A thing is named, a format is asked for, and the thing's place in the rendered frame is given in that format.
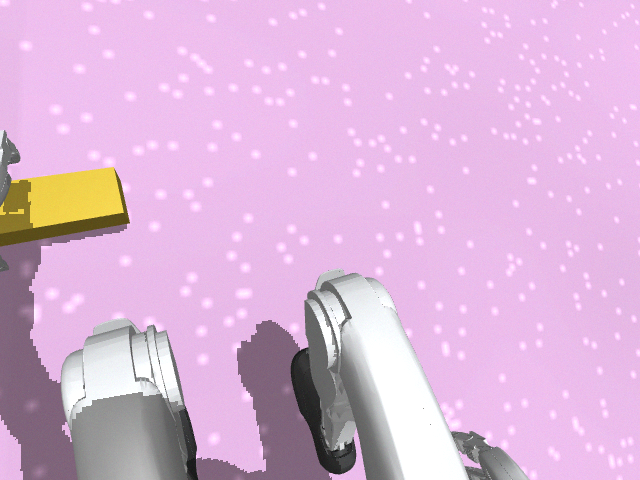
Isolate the right robot hand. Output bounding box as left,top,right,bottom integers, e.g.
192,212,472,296
450,431,529,480

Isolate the left robot hand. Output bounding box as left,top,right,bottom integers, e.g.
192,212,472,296
0,130,20,272

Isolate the carton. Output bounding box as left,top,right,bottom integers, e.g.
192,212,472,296
0,167,130,247

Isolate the right robot foot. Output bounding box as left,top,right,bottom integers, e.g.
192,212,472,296
291,348,356,474

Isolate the left robot foot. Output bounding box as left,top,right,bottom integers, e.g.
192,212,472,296
179,407,198,480

